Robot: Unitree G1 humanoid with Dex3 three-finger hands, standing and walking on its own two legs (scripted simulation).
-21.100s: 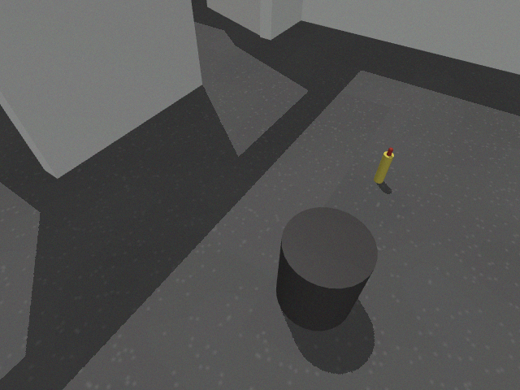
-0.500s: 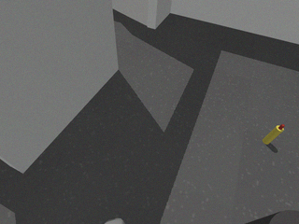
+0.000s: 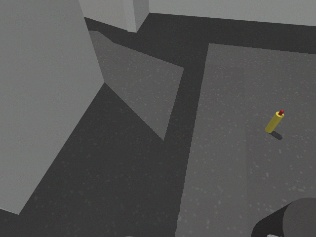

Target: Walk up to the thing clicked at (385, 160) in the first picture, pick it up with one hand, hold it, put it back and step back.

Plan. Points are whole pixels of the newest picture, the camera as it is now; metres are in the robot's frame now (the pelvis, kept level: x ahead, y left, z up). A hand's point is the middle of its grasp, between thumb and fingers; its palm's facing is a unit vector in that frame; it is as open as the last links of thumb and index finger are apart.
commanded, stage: walk up
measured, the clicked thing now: (275, 120) +0.94 -0.79 -0.64
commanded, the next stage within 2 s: stand in 0.54 s
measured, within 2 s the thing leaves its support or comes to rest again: neither
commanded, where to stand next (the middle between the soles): +0.06 +0.01 m, yaw +1 degrees
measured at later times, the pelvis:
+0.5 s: pelvis +0.00 +0.01 +0.02, yaw -2 degrees
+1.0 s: pelvis +0.00 +0.02 +0.03, yaw +0 degrees
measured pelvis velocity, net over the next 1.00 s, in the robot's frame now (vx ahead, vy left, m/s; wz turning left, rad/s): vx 0.00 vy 0.02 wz -0.01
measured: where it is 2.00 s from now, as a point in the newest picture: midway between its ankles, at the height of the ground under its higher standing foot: outside the picture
